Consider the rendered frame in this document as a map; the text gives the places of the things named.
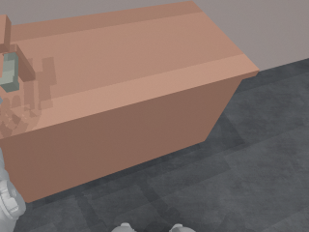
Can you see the tap lever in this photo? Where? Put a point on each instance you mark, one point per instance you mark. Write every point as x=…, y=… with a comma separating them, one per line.
x=9, y=80

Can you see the robot shin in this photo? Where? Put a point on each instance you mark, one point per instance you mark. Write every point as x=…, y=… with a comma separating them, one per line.
x=125, y=224
x=177, y=225

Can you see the left robot shin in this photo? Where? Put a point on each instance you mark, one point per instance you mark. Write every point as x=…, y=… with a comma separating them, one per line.
x=125, y=224

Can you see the counter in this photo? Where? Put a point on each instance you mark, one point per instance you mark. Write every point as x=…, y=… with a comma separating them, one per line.
x=100, y=93

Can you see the right robot shin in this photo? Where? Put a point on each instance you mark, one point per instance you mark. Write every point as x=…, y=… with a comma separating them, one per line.
x=177, y=225

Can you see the left robot upper arm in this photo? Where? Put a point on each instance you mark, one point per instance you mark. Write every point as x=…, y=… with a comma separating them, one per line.
x=12, y=206

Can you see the robot left forearm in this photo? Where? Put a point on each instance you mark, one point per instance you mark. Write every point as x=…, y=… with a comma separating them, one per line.
x=4, y=175

